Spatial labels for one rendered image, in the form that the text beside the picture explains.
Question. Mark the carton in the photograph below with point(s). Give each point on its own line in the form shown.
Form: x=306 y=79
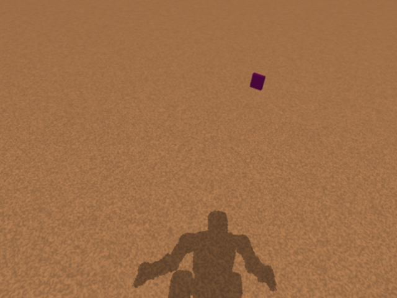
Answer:
x=257 y=81

